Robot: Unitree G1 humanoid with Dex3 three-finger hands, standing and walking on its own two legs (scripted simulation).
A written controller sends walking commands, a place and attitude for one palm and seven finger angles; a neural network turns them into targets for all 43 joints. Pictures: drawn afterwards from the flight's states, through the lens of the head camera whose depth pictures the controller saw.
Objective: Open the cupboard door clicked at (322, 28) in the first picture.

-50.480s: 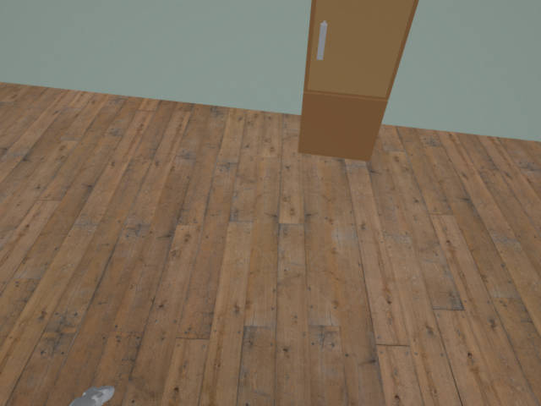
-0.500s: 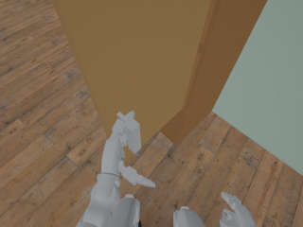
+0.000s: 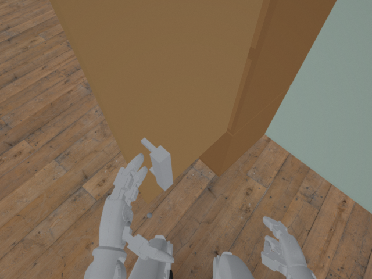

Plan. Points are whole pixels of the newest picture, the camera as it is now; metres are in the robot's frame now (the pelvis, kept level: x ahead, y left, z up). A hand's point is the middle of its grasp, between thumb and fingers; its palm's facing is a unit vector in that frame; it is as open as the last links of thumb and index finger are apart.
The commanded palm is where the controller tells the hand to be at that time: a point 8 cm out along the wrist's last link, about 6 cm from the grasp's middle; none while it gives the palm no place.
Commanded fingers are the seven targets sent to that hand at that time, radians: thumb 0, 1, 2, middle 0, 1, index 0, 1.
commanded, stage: slide the hand sideways off the handle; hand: left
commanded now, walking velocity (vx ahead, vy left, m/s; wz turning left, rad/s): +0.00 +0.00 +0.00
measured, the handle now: (156, 164) +0.35 +0.10 +0.03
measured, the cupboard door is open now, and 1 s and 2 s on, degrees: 93 93 93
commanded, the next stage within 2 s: draw the hand back to the body in 0.38 s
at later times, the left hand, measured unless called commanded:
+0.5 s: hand (125, 237) +0.20 +0.13 +0.03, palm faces +0.00 -1.00 -0.01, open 16.3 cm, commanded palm +0.17 +0.19 +0.04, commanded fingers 0.00 -0.50 0.30 -0.15 -0.30 -0.15 -0.30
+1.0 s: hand (69, 227) +0.19 +0.18 +0.15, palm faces +0.02 -1.00 -0.07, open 16.2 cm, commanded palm +0.16 +0.24 +0.15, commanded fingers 0.00 -0.25 0.41 -0.16 -0.30 -0.16 -0.30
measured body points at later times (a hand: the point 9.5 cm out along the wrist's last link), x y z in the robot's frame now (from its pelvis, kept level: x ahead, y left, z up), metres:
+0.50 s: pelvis -0.01 -0.02 -0.02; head +0.08 -0.01 +0.42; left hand +0.19 +0.18 +0.03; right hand +0.20 -0.25 -0.10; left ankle +0.05 +0.10 -0.61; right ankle -0.01 -0.11 -0.61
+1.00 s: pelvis +0.01 +0.00 +0.05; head +0.03 +0.01 +0.50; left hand +0.18 +0.23 +0.15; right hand +0.19 -0.23 -0.01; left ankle +0.05 +0.10 -0.61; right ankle -0.01 -0.11 -0.61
